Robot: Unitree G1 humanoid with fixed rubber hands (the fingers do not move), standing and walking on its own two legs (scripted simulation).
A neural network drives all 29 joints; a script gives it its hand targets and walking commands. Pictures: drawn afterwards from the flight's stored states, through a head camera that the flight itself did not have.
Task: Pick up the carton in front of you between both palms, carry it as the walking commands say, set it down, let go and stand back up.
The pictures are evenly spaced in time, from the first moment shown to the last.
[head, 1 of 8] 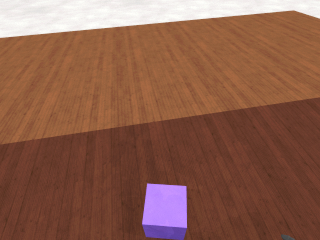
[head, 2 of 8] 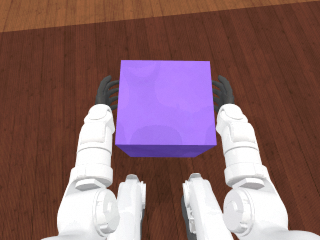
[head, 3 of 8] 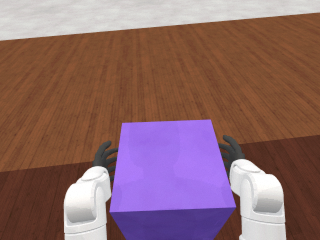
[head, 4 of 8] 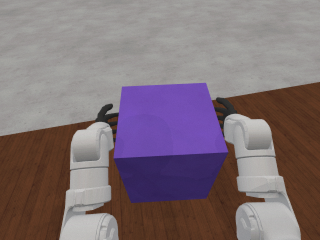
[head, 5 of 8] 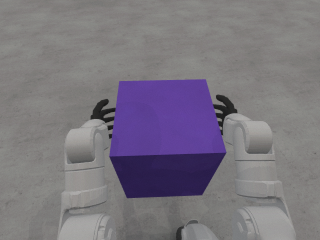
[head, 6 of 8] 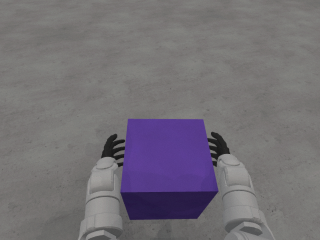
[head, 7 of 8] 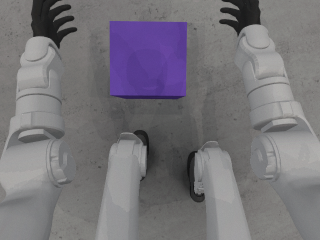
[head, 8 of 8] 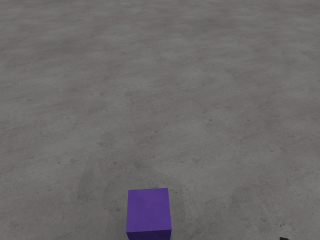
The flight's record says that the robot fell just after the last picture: no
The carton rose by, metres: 0.69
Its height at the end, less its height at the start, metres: -0.33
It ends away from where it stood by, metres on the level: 5.14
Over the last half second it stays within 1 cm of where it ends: yes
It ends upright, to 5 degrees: yes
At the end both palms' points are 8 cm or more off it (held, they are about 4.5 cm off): yes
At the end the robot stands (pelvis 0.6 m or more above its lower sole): yes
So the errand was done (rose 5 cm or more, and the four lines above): yes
